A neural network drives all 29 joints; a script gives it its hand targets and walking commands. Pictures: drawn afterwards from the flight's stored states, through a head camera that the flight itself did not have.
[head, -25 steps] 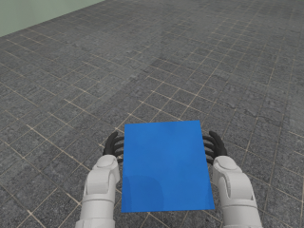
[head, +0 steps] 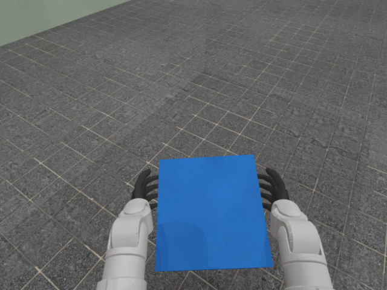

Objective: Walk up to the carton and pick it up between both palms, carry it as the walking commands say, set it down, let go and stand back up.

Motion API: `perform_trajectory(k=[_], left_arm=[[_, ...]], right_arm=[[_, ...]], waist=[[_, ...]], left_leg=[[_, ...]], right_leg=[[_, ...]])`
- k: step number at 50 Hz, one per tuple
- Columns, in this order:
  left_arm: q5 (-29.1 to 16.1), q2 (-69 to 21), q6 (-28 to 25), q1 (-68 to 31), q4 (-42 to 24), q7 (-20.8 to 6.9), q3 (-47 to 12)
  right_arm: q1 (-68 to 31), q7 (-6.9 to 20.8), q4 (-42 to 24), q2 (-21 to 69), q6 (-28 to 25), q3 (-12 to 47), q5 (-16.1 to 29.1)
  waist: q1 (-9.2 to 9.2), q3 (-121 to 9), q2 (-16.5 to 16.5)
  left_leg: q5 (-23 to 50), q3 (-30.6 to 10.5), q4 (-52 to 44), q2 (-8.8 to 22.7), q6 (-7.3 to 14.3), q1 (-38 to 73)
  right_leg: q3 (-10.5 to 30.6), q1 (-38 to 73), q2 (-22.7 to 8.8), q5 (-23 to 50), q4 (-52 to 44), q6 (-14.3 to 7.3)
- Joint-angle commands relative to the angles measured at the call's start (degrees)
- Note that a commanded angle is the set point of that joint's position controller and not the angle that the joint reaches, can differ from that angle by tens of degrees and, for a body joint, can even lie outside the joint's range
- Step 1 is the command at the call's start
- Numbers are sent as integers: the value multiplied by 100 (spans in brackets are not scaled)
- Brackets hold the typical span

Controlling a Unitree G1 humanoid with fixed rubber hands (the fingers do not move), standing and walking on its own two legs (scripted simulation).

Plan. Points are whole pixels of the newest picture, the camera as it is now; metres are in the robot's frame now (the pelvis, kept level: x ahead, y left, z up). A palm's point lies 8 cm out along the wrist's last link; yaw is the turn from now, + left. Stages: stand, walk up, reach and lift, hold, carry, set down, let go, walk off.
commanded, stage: carry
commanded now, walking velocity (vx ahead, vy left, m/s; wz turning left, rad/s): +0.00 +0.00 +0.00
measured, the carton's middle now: (209, 219) +0.29 -0.01 -0.05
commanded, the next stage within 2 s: none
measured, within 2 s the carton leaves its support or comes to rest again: neither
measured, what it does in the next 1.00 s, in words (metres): walks ahead: left foot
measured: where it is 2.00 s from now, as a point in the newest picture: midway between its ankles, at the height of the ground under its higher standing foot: outside the picture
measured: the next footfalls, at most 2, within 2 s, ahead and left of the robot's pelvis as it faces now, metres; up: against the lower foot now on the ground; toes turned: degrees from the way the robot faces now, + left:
left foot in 0.78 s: +0.09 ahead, +0.07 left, +0.00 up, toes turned +5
right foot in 1.12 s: +0.30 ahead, -0.10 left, +0.00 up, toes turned -1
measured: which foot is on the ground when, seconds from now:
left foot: down 0.00-0.64, up 0.66-0.76, down 0.78-1.00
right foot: down 0.00-0.84, up 0.86-1.00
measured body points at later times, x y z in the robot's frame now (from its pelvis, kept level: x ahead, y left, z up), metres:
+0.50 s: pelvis +0.01 +0.00 +0.00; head -0.01 +0.01 +0.45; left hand +0.31 +0.14 +0.01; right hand +0.30 -0.15 +0.02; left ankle -0.03 +0.04 -0.73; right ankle +0.04 -0.10 -0.73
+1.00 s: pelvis +0.16 +0.01 +0.00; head +0.15 +0.01 +0.45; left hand +0.45 +0.13 +0.03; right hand +0.43 -0.16 +0.04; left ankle +0.05 +0.07 -0.73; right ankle +0.12 -0.09 -0.68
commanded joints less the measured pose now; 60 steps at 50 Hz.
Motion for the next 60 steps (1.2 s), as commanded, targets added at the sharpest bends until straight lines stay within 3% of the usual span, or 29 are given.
perform_trajectory(k=[1, 2, 15, 18, 21, 25, 28, 30, 31, 33, 35, 37, 39, 40, 41, 42, 43, 44, 45, 46, 47, 50, 53, 55, 56, 57, 58, 59, 60], left_arm=[[-796, -3549, -129, -3023, -386, -1303, -3137], [-624, -3381, -142, -3039, 8, -1333, -2932], [-843, -3882, -31, -3098, -587, -1433, -3248], [-873, -3868, -17, -3301, -631, -1458, -3240], [-429, -3107, -139, -3130, 460, -1421, -2479], [-887, -3189, -428, -3268, -348, -1308, -2672], [-1180, -3540, -297, -3058, -891, -1231, -3076], [-1157, -3504, -231, -2906, -974, -1151, -3054], [-1184, -3481, -199, -2959, -1170, -1101, -3081], [-1168, -3298, -154, -3151, -1566, -970, -2963], [-1471, -3512, -29, -3085, -2894, -727, -3213], [-1819, -4235, 474, -2442, -3744, -545, -3810], [-1772, -4504, 1002, -2090, -3408, -482, -4004], [-1767, -4595, 1233, -1960, -3575, -423, -4073], [-1581, -4398, 1444, -1623, -3186, -399, -3933], [-1664, -4308, 1588, -1500, -3448, -379, -4010], [-1448, -3848, 1610, -1540, -3026, -424, -3721], [-1466, -3884, 1639, -1649, -3113, -472, -3665], [-1516, -3966, 1631, -1764, -3151, -515, -3592], [-409, -2638, 1324, -1700, -1141, -637, -2130], [-278, -2457, 1105, -1739, -176, -678, -1931], [-847, -2901, 482, -2458, -1506, -798, -2622], [-1078, -3247, 250, -2383, -1528, -898, -3041], [-1018, -3283, 125, -2270, -1372, -970, -3040], [-929, -3176, 97, -1971, -1040, -1017, -2949], [-896, -3141, 98, -2270, -1248, -993, -2953], [-793, -3159, 69, -2170, -1003, -1046, -2898], [-982, -3359, 50, -2282, -1572, -1019, -3002], [-952, -3576, 62, -2128, -1455, -1042, -3082]], right_arm=[[-2853, 1209, -331, 3774, -275, 2720, 527], [-2917, 1234, 56, 3605, -306, 2517, 366], [-2977, 1281, -445, 4004, -178, 2728, 592], [-3260, 1306, -459, 4061, -135, 2746, 669], [-3253, 1301, 545, 3370, -283, 2106, 255], [-3243, 1127, -284, 3430, -531, 2433, 616], [-3295, 1028, -967, 3677, -391, 2940, 907], [-3329, 975, -1052, 3544, -328, 2871, 938], [-3507, 955, -1293, 3458, -303, 2859, 1038], [-3701, 866, -1457, 3293, -233, 2678, 1143], [-3598, 685, -2590, 3449, -83, 2902, 1515], [-3018, 561, -3556, 4154, 392, 3554, 1933], [-2261, 545, -3229, 4474, 889, 3774, 1864], [-1956, 521, -3393, 4543, 1104, 3817, 1914], [-1684, 512, -3079, 4225, 1292, 3568, 1744], [-1506, 502, -3287, 4214, 1412, 3631, 1840], [-1354, 542, -2766, 3867, 1466, 3359, 1581], [-1615, 557, -3012, 3831, 1530, 3396, 1572], [-1930, 556, -3184, 3871, 1544, 3445, 1618], [-1822, 646, -1173, 2551, 1229, 2045, 467], [-1963, 660, -357, 2345, 984, 1805, 281], [-2666, 698, -1383, 2739, 375, 2250, 630], [-2328, 793, -1297, 2911, 167, 2327, 704], [-2441, 837, -1160, 2984, 31, 2465, 601], [-2463, 844, -1080, 2966, 4, 2508, 552], [-2620, 871, -1284, 3151, 55, 2640, 684], [-2612, 921, -1110, 3315, 46, 2730, 782], [-2827, 879, -1753, 3446, 19, 2832, 997], [-2641, 912, -1621, 3548, 46, 2922, 997]], waist=[[127, -1722, 637], [124, -1698, 695], [124, -1700, 606], [105, -1677, 727], [87, -1250, 979], [41, -1113, 860], [149, -1614, 371], [240, -2126, -306], [259, -2194, -542], [319, -2037, -903], [340, -1956, -742], [327, -2081, -766], [97, -2325, -524], [-39, -2415, 92], [-78, -2299, 1278], [-113, -1891, 2024], [-146, -1386, 1638], [-168, -1039, 1005], [-194, -827, 572], [-208, -601, 466], [-186, -529, 506], [-56, -431, 960], [87, -1167, 1263], [271, -2127, 674], [413, -2706, -478], [399, -2527, -1520], [358, -2499, -1455], [349, -2282, -1158], [362, -2100, -880]], left_leg=[[2728, -820, -728, 1042, -107, 769], [2793, -831, -745, 1068, -117, 767], [2707, -834, -750, 1088, -165, 750], [784, -984, -1123, 1058, -18, 768], [-1180, -1435, -1802, 1336, 167, 683], [-1151, -1422, -1689, 1355, 148, 506], [53, -896, -585, 1023, -68, 37], [1020, -408, 802, 630, -363, -719], [735, -289, 1229, 501, -505, -1260], [-1020, -339, 1690, 249, -579, -2301], [-1414, -540, 1259, 393, -571, -2397], [-929, -440, 394, 413, -590, -1924], [369, -428, -935, 523, -487, -223], [1079, -900, -1371, 773, -324, 1408], [3353, -1887, -1079, 1591, 84, 3093], [5173, -2651, -874, 2129, 604, 4017], [5075, -2943, -1141, 2216, 799, 4036], [4498, -2982, -1400, 2260, 851, 3897], [4052, -2905, -1543, 2294, 889, 3834], [4347, -2601, -1520, 2110, 920, 3665], [5005, -2236, -1362, 1894, 829, 3726], [5992, -1198, -1074, 1507, 478, 3189], [6943, -231, -300, 1253, 47, 2146], [5620, -44, 1193, 957, -269, 1083], [3051, 85, 2788, 566, -535, -83], [-966, -228, 3828, -96, -676, -1190], [-1606, -731, 3989, 31, -587, -1434], [-1561, -858, 3895, 149, -571, -1630], [-1402, -1009, 3216, 331, -562, -1742]], right_leg=[[1055, 906, -872, 1092, 75, -191], [1047, 887, -860, 1026, 80, -183], [1063, 959, -902, 1045, 75, -185], [884, 731, -650, -250, 273, -252], [645, 112, -452, -1069, 516, -212], [574, 280, -514, -1039, 467, -147], [1256, 1507, -827, -667, 189, -496], [2158, 2783, -1341, 113, -142, -911], [2640, 3316, -1674, 277, -270, -1171], [3376, 3861, -2180, 869, -589, -1565], [3195, 3755, -2259, 1522, -483, -1545], [2555, 3516, -1998, 1843, -179, -1247], [1606, 2264, -1546, 1430, 612, -677], [880, 848, -1018, 1270, 1385, -245], [207, -1168, -460, -88, 2297, 140], [-42, -2699, -148, -1908, 2951, 343], [67, -3458, -87, -2468, 3290, 275], [206, -3646, -159, -2456, 3393, 216], [397, -3708, -222, -2427, 3262, 156], [443, -3540, -200, -2308, 3006, 58], [363, -3385, -125, -2158, 2781, 37], [55, -2148, -59, -1395, 1577, 9], [-547, 403, 266, 214, 442, -144], [232, 2469, -325, 2097, 191, -494], [1452, 3855, -1409, 5438, 493, -1082], [2641, 4254, -2175, 7321, 432, -1869], [2733, 4088, -2220, 6999, 464, -1924], [2669, 3805, -2203, 6381, 285, -1820], [2468, 3531, -2060, 5625, 303, -1627]])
